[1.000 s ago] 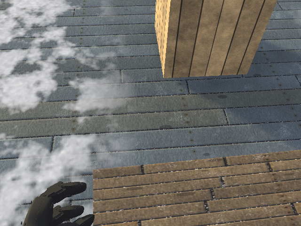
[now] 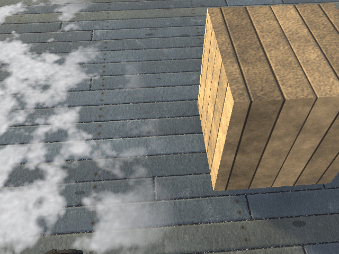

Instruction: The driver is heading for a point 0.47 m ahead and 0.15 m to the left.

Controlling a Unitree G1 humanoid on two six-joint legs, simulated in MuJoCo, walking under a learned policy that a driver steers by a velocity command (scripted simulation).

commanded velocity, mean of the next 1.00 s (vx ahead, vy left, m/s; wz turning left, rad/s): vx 0.37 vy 0.00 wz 0.30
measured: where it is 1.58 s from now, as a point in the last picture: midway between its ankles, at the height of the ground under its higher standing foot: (156, 245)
